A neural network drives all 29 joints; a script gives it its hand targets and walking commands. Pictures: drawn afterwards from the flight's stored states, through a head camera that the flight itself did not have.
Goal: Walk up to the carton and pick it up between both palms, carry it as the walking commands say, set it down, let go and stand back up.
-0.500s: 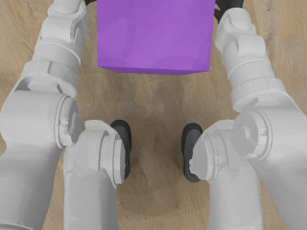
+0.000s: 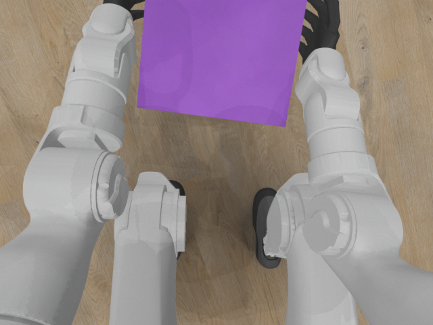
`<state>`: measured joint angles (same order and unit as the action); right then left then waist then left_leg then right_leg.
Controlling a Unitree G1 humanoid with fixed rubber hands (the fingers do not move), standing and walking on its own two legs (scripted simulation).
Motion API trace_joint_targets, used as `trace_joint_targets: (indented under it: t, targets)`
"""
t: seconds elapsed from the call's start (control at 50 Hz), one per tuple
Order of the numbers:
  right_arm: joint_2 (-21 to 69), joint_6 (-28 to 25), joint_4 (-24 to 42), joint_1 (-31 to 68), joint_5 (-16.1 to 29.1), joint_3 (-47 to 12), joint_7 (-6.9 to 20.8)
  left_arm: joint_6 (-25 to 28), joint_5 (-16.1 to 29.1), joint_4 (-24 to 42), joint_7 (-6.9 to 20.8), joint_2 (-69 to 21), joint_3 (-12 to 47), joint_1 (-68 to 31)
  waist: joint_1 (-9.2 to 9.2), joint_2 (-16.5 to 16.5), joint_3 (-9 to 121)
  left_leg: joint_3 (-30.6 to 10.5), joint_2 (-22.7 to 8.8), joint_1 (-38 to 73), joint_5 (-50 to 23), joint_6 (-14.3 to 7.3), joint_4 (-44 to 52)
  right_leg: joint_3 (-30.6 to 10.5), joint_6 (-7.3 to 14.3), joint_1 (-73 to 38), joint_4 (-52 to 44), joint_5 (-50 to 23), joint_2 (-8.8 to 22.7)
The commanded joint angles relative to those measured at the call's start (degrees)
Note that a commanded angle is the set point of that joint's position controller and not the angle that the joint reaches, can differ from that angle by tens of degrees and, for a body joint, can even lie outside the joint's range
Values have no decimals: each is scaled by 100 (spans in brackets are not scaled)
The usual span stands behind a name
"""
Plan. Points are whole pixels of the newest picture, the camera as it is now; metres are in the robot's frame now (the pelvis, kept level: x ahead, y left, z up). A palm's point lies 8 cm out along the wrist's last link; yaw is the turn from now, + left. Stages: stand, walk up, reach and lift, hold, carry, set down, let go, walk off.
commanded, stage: reach and lift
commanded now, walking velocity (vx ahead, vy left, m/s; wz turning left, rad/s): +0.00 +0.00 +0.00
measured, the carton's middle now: (217, 56) +0.52 +0.04 -0.21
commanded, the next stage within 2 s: none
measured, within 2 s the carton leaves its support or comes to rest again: neither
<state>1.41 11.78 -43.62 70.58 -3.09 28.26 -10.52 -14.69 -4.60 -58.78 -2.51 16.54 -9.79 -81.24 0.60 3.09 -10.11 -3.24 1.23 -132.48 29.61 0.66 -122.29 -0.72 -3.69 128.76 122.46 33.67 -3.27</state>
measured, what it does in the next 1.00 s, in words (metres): rises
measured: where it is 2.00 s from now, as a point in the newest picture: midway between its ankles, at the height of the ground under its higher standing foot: (220, 237)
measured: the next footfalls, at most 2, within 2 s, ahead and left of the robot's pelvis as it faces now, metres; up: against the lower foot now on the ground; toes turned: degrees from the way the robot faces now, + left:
none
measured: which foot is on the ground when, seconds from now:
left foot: down 0.00-1.00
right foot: down 0.00-1.00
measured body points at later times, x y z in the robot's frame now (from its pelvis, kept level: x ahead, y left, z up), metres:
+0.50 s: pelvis +0.01 +0.00 +0.04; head +0.34 +0.05 +0.34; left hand +0.56 +0.18 -0.08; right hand +0.53 -0.11 -0.07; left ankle +0.12 +0.12 -0.35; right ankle +0.11 -0.13 -0.35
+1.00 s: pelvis +0.00 +0.00 +0.09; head +0.30 +0.04 +0.43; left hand +0.54 +0.17 +0.00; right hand +0.51 -0.12 +0.01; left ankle +0.12 +0.12 -0.35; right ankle +0.11 -0.13 -0.35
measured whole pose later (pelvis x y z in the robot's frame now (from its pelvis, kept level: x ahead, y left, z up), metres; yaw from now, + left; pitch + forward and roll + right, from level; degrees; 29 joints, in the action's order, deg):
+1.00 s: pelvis +0.00 +0.00 +0.09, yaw +1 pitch +44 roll -4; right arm 8.6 19.9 -30.2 60.6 -13.2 35.4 -5.9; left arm -21.5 -16.5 -47.5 0.4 6.6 -21.6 -71.2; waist 1.8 0.8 4.2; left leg -4.3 2.6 -121.5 26.9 1.2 -104.3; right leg -1.4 -3.5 117.6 104.5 31.2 -3.6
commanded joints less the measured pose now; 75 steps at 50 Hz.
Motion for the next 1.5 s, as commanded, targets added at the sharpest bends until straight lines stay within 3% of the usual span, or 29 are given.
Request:
trace_joint_targets:
  t: [0.0,0.26,0.48,0.6,0.88,1.48]
  targets:
    - [4792,80,552,4404,447,-2741,1549,168,518,586,1645,-6114,1615,-2661,61,-856,6847,540,553,4173,-1400,-37,1120,791,176,-2711,-943,-1314,-675]
    - [5206,420,449,3872,159,-2620,1614,-130,-68,613,1669,-6213,1130,-2200,-129,-644,6898,608,628,4064,-1451,-56,1488,747,100,-2924,-1383,-1412,-763]
    - [5435,478,1037,3713,283,-3045,1574,-208,204,1216,1588,-6637,1783,-2168,69,-851,7905,576,710,4975,-2091,48,1712,761,100,-3357,-1688,-1911,-805]
    - [5517,627,881,3437,109,-2821,1674,-336,-24,1052,1551,-6750,1510,-1959,85,-989,7533,576,753,4956,-1792,36,2046,743,137,-3169,-1999,-1669,-813]
    - [5686,831,820,3216,-237,-2555,1812,-498,-351,867,1607,-6914,1017,-1802,122,-800,7366,570,798,5038,-1274,-30,2663,668,162,-3458,-2657,-1286,-797]
    - [6139,961,862,2123,-385,-2724,2028,-570,-444,1074,1530,-7509,1149,-877,238,-890,7269,472,898,6204,-1477,56,3813,555,204,-4530,-3784,-1526,-806]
